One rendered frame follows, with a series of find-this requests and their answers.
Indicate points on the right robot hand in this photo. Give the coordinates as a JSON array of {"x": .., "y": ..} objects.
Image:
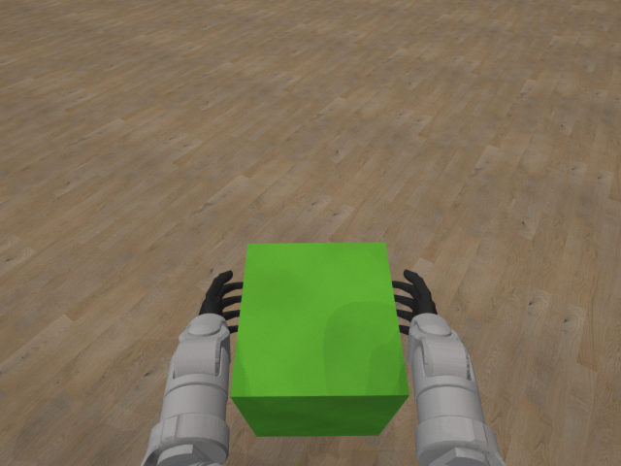
[{"x": 421, "y": 303}]

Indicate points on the left robot hand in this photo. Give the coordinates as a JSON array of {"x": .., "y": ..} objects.
[{"x": 214, "y": 304}]

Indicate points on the carton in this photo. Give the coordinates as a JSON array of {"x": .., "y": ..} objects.
[{"x": 319, "y": 350}]

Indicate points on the robot right forearm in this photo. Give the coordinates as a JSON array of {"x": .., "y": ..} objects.
[{"x": 451, "y": 427}]

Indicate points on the robot left forearm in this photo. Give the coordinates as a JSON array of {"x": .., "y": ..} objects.
[{"x": 192, "y": 425}]

